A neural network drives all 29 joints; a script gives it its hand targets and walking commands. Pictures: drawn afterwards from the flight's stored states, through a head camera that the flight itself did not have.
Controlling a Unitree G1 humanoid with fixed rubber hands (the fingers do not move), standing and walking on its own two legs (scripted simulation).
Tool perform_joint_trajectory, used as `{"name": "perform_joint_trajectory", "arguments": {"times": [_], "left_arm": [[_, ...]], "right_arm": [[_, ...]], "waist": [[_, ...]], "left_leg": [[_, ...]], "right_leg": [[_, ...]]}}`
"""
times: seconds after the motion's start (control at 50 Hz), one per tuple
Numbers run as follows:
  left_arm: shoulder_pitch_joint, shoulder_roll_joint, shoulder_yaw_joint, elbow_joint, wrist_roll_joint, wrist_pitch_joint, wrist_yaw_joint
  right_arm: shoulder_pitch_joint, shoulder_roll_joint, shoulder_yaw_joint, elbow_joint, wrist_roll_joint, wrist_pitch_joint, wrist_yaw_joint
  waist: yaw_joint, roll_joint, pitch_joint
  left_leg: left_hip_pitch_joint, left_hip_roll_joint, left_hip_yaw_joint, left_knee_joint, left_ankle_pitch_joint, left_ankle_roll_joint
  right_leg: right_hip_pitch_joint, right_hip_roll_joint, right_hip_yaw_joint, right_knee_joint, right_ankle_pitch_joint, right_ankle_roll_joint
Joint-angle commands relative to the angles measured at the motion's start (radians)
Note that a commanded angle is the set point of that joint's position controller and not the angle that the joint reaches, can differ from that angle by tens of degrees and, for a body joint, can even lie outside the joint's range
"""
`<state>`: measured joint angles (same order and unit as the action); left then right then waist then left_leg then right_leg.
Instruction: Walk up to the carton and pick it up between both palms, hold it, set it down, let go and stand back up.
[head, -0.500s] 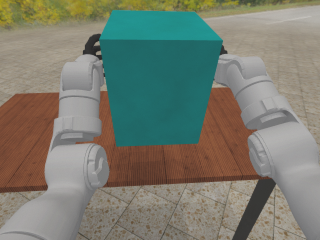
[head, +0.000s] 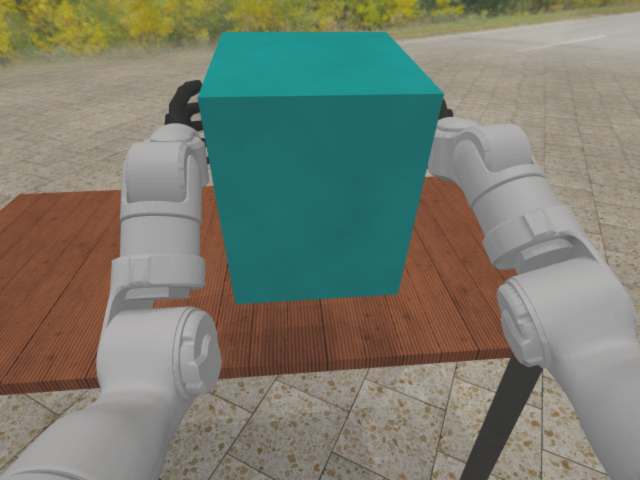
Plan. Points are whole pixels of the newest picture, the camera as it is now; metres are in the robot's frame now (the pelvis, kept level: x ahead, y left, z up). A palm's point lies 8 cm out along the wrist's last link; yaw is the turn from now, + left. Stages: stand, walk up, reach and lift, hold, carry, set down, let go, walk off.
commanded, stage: hold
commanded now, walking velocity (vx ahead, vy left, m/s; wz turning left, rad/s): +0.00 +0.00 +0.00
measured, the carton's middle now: (311, 166) +0.38 +0.01 +0.28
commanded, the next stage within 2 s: set down in 0.48 s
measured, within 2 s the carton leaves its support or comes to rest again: neither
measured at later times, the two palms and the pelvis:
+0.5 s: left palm (173, 136) +0.37 +0.16 +0.33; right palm (428, 132) +0.37 -0.13 +0.32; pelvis +0.00 +0.00 +0.00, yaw +0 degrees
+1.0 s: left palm (178, 146) +0.40 +0.17 +0.31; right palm (412, 161) +0.40 -0.12 +0.28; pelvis +0.00 +0.00 +0.00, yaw +1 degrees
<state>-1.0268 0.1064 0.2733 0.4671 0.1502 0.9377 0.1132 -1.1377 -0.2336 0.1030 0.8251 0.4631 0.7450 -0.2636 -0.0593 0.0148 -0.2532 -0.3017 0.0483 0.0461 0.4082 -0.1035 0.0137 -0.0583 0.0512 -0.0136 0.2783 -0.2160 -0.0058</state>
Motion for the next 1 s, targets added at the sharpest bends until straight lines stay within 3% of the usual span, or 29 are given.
{"name": "perform_joint_trajectory", "arguments": {"times": [0.0,0.02,0.06,0.1,0.12,0.16,0.2,0.24,0.26,0.28,0.3,0.34,0.36,0.42,0.44,0.46,0.48,0.54,0.56,0.6,0.64,0.68,0.7,0.76,0.8,0.88,0.92,0.98], "left_arm": [[-0.87,-0.616,-0.277,-0.145,-0.213,-0.096,-0.177],[-0.853,-0.591,-0.245,-0.102,-0.189,-0.091,-0.179],[-0.867,-0.601,-0.226,-0.032,-0.179,-0.093,-0.182],[-0.92,-0.607,-0.254,-0.08,-0.206,-0.111,-0.176],[-0.934,-0.594,-0.249,-0.089,-0.208,-0.118,-0.173],[-0.944,-0.591,-0.24,-0.05,-0.198,-0.117,-0.172],[-0.949,-0.629,-0.263,-0.046,-0.216,-0.123,-0.173],[-0.927,-0.603,-0.22,0.018,-0.202,-0.12,-0.178],[-0.931,-0.626,-0.25,-0.031,-0.22,-0.133,-0.175],[-0.928,-0.615,-0.239,0.002,-0.209,-0.132,-0.174],[-0.901,-0.613,-0.224,0.006,-0.201,-0.133,-0.174],[-0.902,-0.608,-0.221,0.027,-0.197,-0.128,-0.177],[-0.887,-0.623,-0.242,-0.016,-0.209,-0.131,-0.179],[-0.879,-0.629,-0.251,-0.033,-0.198,-0.124,-0.18],[-0.909,-0.605,-0.248,-0.049,-0.195,-0.128,-0.178],[-0.902,-0.622,-0.258,-0.034,-0.204,-0.125,-0.176],[-0.948,-0.622,-0.263,-0.093,-0.2,-0.135,-0.183],[-0.962,-0.652,-0.291,-0.164,-0.208,-0.148,-0.19],[-0.969,-0.651,-0.296,-0.144,-0.21,-0.155,-0.196],[-0.974,-0.628,-0.253,-0.064,-0.181,-0.182,-0.206],[-0.957,-0.613,-0.191,0.011,-0.138,-0.216,-0.217],[-0.941,-0.62,-0.179,0.049,-0.119,-0.238,-0.224],[-0.91,-0.587,-0.145,0.09,-0.082,-0.249,-0.227],[-0.884,-0.58,-0.13,0.112,-0.066,-0.275,-0.23],[-0.858,-0.561,-0.101,0.153,-0.039,-0.287,-0.235],[-0.851,-0.601,-0.157,0.152,-0.032,-0.319,-0.232],[-0.844,-0.625,-0.201,0.1,-0.062,-0.334,-0.226],[-0.812,-0.633,-0.2,0.115,-0.06,-0.345,-0.224]], "right_arm": [[-1.057,0.602,0.063,-0.409,0.167,-0.111,0.144],[-1.045,0.601,0.07,-0.378,0.162,-0.103,0.142],[-1.108,0.596,0.049,-0.384,0.146,-0.109,0.144],[-1.082,0.618,0.041,-0.359,0.147,-0.114,0.148],[-1.093,0.633,0.047,-0.351,0.157,-0.113,0.147],[-1.068,0.611,0.015,-0.278,0.131,-0.104,0.155],[-1.104,0.613,0.01,-0.321,0.127,-0.121,0.161],[-1.109,0.599,0.007,-0.297,0.122,-0.115,0.156],[-1.118,0.617,0.028,-0.341,0.137,-0.13,0.156],[-1.108,0.598,0.019,-0.309,0.129,-0.124,0.155],[-1.113,0.603,0.034,-0.321,0.137,-0.127,0.153],[-1.095,0.576,0.016,-0.292,0.126,-0.122,0.149],[-1.111,0.592,0.035,-0.352,0.14,-0.132,0.147],[-1.079,0.563,0.018,-0.345,0.147,-0.128,0.142],[-1.083,0.587,0.034,-0.327,0.145,-0.122,0.146],[-1.092,0.574,0.026,-0.33,0.15,-0.125,0.151],[-1.053,0.627,0.019,-0.291,0.145,-0.125,0.15],[-1.064,0.622,0.023,-0.372,0.151,-0.15,0.149],[-1.1,0.637,0.036,-0.388,0.145,-0.165,0.149],[-1.115,0.605,-0.024,-0.339,0.094,-0.194,0.154],[-1.108,0.598,-0.062,-0.269,0.034,-0.231,0.168],[-1.088,0.592,-0.088,-0.214,-0.01,-0.261,0.182],[-1.069,0.597,-0.097,-0.172,-0.033,-0.275,0.187],[-1.086,0.609,-0.088,-0.198,-0.071,-0.331,0.19],[-1.067,0.595,-0.102,-0.145,-0.1,-0.355,0.186],[-1.044,0.588,-0.12,-0.149,-0.153,-0.416,0.19],[-1.024,0.599,-0.113,-0.17,-0.149,-0.443,0.192],[-1.044,0.599,-0.089,-0.199,-0.165,-0.468,0.188]], "waist": [[-0.002,0.044,-0.371],[0.024,0.027,-0.336],[0.027,0.017,-0.316],[0.009,0.038,-0.363],[0.029,0.014,-0.38],[0.01,0.036,-0.324],[-0.001,0.051,-0.383],[0.007,0.008,-0.353],[0.007,0.015,-0.407],[-0.003,0.023,-0.37],[0.016,0.01,-0.393],[-0.002,0.027,-0.35],[-0.001,0.024,-0.411],[-0.016,0.084,-0.398],[-0.001,0.056,-0.378],[-0.019,0.077,-0.372],[-0.014,0.085,-0.373],[-0.031,0.119,-0.417],[-0.025,0.103,-0.428],[-0.034,0.102,-0.343],[-0.008,0.076,-0.284],[-0.01,0.083,-0.315],[0.006,0.053,-0.285],[0.007,0.013,-0.345],[0.014,-0.011,-0.279],[-0.01,0.045,-0.285],[-0.019,0.068,-0.336],[-0.005,0.041,-0.312]], "left_leg": [[0.465,-0.046,-0.092,0.022,0.212,-0.039],[0.448,-0.039,-0.093,0.02,0.213,-0.036],[0.434,-0.037,-0.089,0.008,0.133,-0.035],[0.438,-0.043,-0.086,0.021,0.155,-0.034],[0.442,-0.042,-0.089,0.02,0.159,-0.032],[0.424,-0.036,-0.088,-0.001,0.089,-0.027],[0.433,-0.031,-0.094,0.009,0.12,-0.035],[0.429,-0.037,-0.096,0.012,0.095,-0.03],[0.442,-0.04,-0.103,0.029,0.158,-0.037],[0.441,-0.035,-0.1,0.024,0.153,-0.036],[0.457,-0.039,-0.099,0.024,0.166,-0.032],[0.441,-0.038,-0.099,0.014,0.166,-0.031],[0.45,-0.037,-0.105,0.025,0.209,-0.035],[0.468,-0.041,-0.1,0.029,0.225,-0.049],[0.46,-0.038,-0.101,0.022,0.202,-0.047],[0.476,-0.036,-0.101,0.02,0.206,-0.05],[0.507,-0.052,-0.099,0.007,0.228,-0.055],[0.554,-0.048,-0.104,0.026,0.321,-0.077],[0.568,-0.05,-0.102,0.029,0.324,-0.076],[0.527,-0.043,-0.095,-0.001,0.217,-0.067],[0.507,-0.041,-0.096,-0.042,0.118,-0.048],[0.508,-0.031,-0.091,-0.064,0.082,-0.041],[0.512,-0.036,-0.084,-0.067,0.074,-0.031],[0.567,-0.047,-0.065,-0.051,0.176,-0.026],[0.572,-0.051,-0.055,-0.053,0.168,-0.02],[0.596,-0.043,-0.051,-0.057,0.165,-0.031],[0.632,-0.039,-0.057,-0.048,0.222,-0.04],[0.626,-0.047,-0.049,-0.037,0.255,-0.039]], "right_leg": [[-0.238,0.024,0.053,-0.071,0.217,0.061],[-0.227,0.026,0.061,-0.076,0.203,0.059],[-0.261,0.018,0.06,-0.088,0.106,0.056],[-0.26,0.017,0.065,-0.081,0.145,0.056],[-0.252,0.022,0.068,-0.084,0.135,0.055],[-0.271,0.023,0.058,-0.086,0.073,0.057],[-0.253,0.025,0.062,-0.081,0.099,0.051],[-0.267,0.008,0.074,-0.095,0.077,0.05],[-0.259,0.017,0.071,-0.084,0.122,0.052],[-0.266,0.015,0.07,-0.089,0.128,0.048],[-0.25,0.016,0.07,-0.09,0.138,0.051],[-0.247,0.021,0.06,-0.084,0.156,0.049],[-0.204,0.029,0.057,-0.071,0.212,0.052],[-0.213,0.025,0.057,-0.069,0.227,0.046],[-0.227,0.028,0.056,-0.07,0.205,0.048],[-0.239,0.026,0.048,-0.068,0.202,0.048],[-0.224,0.019,0.042,-0.072,0.204,0.031],[-0.202,0.025,0.034,-0.063,0.27,0.026],[-0.201,0.029,0.023,-0.068,0.259,0.027],[-0.241,0.021,0.018,-0.08,0.169,0.028],[-0.233,0.008,0.02,-0.087,0.097,0.026],[-0.203,0.011,0.012,-0.083,0.088,0.023],[-0.206,0.004,0.016,-0.094,0.066,0.026],[-0.175,0.011,0.003,-0.092,0.144,0.036],[-0.199,0.004,0.0,-0.1,0.117,0.038],[-0.201,0.005,-0.011,-0.104,0.105,0.028],[-0.193,0.006,-0.018,-0.095,0.15,0.022],[-0.168,0.002,-0.021,-0.093,0.169,0.035]]}}
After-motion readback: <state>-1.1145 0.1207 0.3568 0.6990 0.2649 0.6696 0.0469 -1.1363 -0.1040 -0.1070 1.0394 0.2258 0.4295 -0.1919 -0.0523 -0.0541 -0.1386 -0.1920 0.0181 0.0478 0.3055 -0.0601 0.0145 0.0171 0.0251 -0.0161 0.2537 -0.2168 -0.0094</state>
